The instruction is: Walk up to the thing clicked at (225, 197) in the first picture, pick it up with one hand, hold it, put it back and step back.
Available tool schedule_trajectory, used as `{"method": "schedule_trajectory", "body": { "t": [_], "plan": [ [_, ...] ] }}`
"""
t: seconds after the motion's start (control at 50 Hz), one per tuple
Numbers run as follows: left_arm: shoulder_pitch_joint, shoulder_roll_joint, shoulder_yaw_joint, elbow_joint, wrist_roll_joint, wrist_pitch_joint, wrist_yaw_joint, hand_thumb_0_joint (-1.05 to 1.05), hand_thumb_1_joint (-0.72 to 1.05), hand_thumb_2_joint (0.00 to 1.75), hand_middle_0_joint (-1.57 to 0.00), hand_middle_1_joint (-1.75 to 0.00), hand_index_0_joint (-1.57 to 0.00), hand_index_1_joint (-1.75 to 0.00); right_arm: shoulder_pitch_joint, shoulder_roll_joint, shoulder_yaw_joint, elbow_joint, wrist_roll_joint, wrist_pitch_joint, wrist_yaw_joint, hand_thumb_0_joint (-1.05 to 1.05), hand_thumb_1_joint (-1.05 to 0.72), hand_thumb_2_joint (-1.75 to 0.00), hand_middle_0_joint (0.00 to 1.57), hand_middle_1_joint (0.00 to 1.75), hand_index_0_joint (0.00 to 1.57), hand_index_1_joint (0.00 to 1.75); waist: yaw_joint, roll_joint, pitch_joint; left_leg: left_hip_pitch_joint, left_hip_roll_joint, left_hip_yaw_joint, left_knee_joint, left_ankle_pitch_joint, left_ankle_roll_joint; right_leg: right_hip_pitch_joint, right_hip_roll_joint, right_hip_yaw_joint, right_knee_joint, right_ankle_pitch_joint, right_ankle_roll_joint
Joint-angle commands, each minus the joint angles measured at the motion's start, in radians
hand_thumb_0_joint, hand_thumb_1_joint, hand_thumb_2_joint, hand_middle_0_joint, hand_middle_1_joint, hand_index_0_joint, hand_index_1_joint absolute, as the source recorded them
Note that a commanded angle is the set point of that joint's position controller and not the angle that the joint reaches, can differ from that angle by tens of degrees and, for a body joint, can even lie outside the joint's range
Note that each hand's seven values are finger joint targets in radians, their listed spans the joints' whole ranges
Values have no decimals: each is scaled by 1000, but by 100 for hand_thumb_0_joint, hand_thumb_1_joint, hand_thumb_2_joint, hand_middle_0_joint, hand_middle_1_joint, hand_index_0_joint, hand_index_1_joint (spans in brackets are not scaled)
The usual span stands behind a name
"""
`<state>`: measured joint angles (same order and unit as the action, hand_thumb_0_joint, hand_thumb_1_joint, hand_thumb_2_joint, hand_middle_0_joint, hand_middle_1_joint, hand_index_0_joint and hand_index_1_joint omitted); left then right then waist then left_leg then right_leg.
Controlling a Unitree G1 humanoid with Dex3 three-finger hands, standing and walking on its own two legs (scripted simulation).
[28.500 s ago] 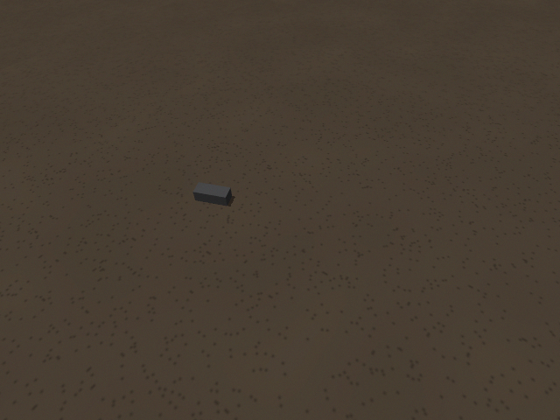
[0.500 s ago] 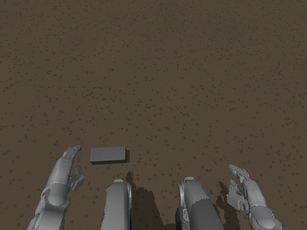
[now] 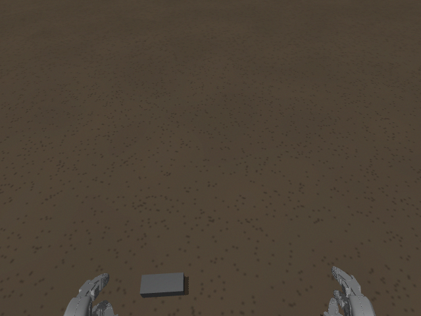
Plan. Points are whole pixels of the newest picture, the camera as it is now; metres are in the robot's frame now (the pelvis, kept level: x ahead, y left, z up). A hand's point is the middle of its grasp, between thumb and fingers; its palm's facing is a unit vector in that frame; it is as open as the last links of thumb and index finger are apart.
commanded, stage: home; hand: left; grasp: from above
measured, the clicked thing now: (163, 285) +0.41 +0.20 -0.68
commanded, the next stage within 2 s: none
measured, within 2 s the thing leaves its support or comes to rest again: neither
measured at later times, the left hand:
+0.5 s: hand out of the picture +0.16 +0.19 -0.04, palm faces +0.06 -0.98 -0.20, open 7.4 cm
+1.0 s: hand out of the picture +0.16 +0.18 -0.04, palm faces +0.05 -0.98 -0.20, open 7.4 cm
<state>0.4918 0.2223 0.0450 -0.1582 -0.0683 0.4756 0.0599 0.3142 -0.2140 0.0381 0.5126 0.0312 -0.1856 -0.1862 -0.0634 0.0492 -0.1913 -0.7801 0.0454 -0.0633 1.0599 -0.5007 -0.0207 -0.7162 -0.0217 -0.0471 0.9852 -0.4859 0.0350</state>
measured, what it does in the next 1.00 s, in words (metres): stands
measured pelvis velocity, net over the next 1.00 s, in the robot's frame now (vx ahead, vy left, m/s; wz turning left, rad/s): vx -0.01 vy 0.00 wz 0.00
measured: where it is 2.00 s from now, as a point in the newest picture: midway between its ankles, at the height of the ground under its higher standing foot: outside the picture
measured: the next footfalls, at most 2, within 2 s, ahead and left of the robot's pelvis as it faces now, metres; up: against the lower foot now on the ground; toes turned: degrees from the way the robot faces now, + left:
none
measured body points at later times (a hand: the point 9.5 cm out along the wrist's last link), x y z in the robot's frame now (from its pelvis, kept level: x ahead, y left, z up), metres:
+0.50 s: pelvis +0.00 +0.01 +0.01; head +0.01 +0.02 +0.46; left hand +0.15 +0.24 -0.02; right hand +0.16 -0.23 -0.05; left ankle +0.01 +0.13 -0.67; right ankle +0.00 -0.15 -0.67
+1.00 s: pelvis -0.01 +0.00 +0.01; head +0.01 +0.01 +0.46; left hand +0.15 +0.23 -0.02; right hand +0.15 -0.24 -0.06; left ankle +0.01 +0.13 -0.67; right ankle +0.00 -0.15 -0.67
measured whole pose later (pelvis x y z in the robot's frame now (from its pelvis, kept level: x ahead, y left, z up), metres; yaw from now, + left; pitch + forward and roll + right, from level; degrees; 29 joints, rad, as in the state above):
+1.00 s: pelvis -0.01 +0.00 +0.01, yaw +0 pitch +9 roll -3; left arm 0.50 0.22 0.03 -0.14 -0.05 0.46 0.02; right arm 0.29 -0.21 0.04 0.55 0.01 -0.25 -0.18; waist -0.04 0.04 -0.15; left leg -0.71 0.04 -0.06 1.02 -0.48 -0.02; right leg -0.64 -0.03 -0.04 0.95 -0.47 0.04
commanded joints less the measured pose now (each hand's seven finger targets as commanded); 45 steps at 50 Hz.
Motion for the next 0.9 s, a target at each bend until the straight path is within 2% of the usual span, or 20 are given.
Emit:
{"method": "schedule_trajectory", "body": {
  "t": [0.0,0.1,0.12,0.22,0.24,0.34,0.36,0.44,0.54,0.58,0.68,0.8,0.84,0.88],
  "plan": [
    [16,82,39,-181,7,-39,-17,0,90,90,-20,-30,-20,-30,-75,-118,-53,-161,-15,-75,-12,0,-90,-90,20,30,20,30,9,-11,-52,160,-36,19,-199,241,28,81,48,-42,-173,210,-32],
    [-24,91,43,-180,13,-47,-31,0,90,90,-20,-30,-20,-30,-86,-124,-55,-157,-20,-93,-10,0,-90,-90,20,30,20,30,11,-18,-5,152,-41,25,-212,189,29,75,40,-39,-196,162,-28],
    [-26,97,54,-188,14,-50,-34,0,90,90,-20,-30,-20,-30,-80,-125,-58,-154,-23,-96,-9,0,-90,-90,20,30,20,30,12,1,-33,167,-43,26,-208,203,28,84,39,-35,-191,176,-29],
    [-14,100,48,-192,25,-61,-34,0,90,90,-20,-30,-20,-30,-89,-128,-59,-145,-26,-104,-5,0,-90,-90,20,30,20,30,23,27,-55,196,-41,24,-215,235,22,96,42,-40,-176,203,-32],
    [-26,103,47,-199,29,-63,-34,0,90,90,-20,-30,-20,-30,-89,-127,-60,-144,-28,-104,-5,0,-90,-90,20,30,20,30,17,39,-62,202,-39,21,-214,244,21,97,41,-39,-172,210,-33],
    [-21,97,44,-182,27,-67,-32,0,90,90,-20,-30,-20,-30,-94,-128,-57,-138,-30,-107,-4,0,-90,-90,20,30,20,30,16,21,-54,200,-36,16,-221,222,22,98,45,-41,-176,191,-32],
    [-19,99,43,-186,27,-66,-32,0,90,90,-20,-30,-20,-30,-97,-127,-56,-136,-30,-108,-5,0,-90,-90,20,30,20,30,24,35,-36,198,-35,18,-226,217,21,93,44,-41,-178,183,-33],
    [-5,97,45,-178,24,-65,-30,0,90,90,-20,-30,-20,-30,-95,-125,-54,-134,-30,-110,-7,0,-90,-90,20,30,20,30,25,11,-57,196,-38,20,-214,245,24,115,42,-38,-179,210,-32],
    [-21,96,40,-166,25,-60,-30,0,90,90,-20,-30,-20,-30,-107,-126,-52,-137,-29,-109,-8,0,-90,-90,20,30,20,30,30,5,-16,174,-34,12,-237,173,23,95,44,-42,-193,147,-31],
    [-27,99,47,-173,24,-61,-31,0,90,90,-20,-30,-20,-30,-100,-124,-53,-133,-31,-113,-9,0,-90,-90,20,30,20,30,25,7,-36,180,-33,13,-235,172,24,100,44,-41,-191,145,-31],
    [-21,96,44,-174,23,-62,-31,0,90,90,-20,-30,-20,-30,-105,-125,-52,-137,-28,-115,-9,0,-90,-90,20,30,20,30,30,-1,-15,160,-35,15,-243,120,26,93,43,-38,-199,104,-30],
    [-18,95,43,-175,24,-66,-33,0,90,90,-20,-30,-20,-30,-97,-127,-54,-131,-27,-119,-8,0,-90,-90,20,30,20,30,29,15,-28,172,-27,5,-244,129,21,82,44,-39,-181,114,-32],
    [-10,96,49,-174,21,-67,-34,0,90,90,-20,-30,-20,-30,-91,-126,-58,-130,-28,-122,-10,0,-90,-90,20,30,20,30,24,8,-57,185,-33,17,-224,186,22,100,43,-36,-182,154,-32],
    [-18,102,49,-177,23,-70,-34,0,90,90,-20,-30,-20,-30,-93,-128,-59,-128,-29,-121,-10,0,-90,-90,20,30,20,30,26,9,-49,181,-35,25,-218,198,23,100,42,-32,-184,165,-31]
  ]
}}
